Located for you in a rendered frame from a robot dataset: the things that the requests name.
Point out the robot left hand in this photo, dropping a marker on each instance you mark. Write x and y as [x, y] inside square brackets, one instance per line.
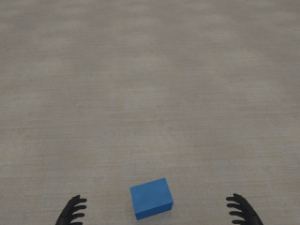
[66, 216]

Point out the robot right hand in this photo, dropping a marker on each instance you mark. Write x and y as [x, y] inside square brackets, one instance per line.
[248, 214]

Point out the carton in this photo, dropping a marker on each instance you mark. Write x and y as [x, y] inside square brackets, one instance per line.
[151, 198]

